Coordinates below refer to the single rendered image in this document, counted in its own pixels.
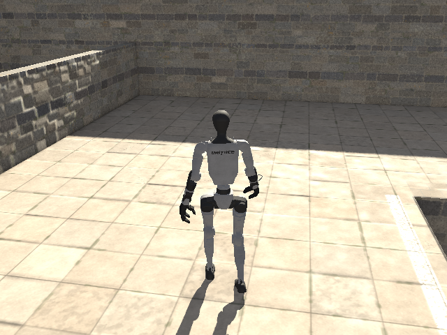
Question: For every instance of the robot right foot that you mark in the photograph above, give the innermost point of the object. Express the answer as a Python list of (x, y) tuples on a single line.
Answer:
[(241, 288)]

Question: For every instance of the robot left upper arm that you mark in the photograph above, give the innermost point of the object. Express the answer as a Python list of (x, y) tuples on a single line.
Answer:
[(200, 148)]

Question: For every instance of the robot right hand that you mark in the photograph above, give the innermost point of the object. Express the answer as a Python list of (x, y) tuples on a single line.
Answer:
[(249, 188)]

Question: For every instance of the robot right forearm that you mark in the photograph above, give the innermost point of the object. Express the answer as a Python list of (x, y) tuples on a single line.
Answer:
[(253, 180)]

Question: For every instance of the robot right upper arm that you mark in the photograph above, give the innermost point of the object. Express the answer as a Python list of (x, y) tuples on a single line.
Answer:
[(244, 147)]

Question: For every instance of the robot left shin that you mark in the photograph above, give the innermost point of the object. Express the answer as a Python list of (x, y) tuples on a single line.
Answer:
[(209, 249)]

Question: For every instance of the robot left hand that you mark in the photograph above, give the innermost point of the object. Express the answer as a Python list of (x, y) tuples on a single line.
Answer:
[(182, 212)]

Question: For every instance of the robot left forearm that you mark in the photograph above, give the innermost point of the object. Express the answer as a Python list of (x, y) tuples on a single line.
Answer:
[(190, 186)]

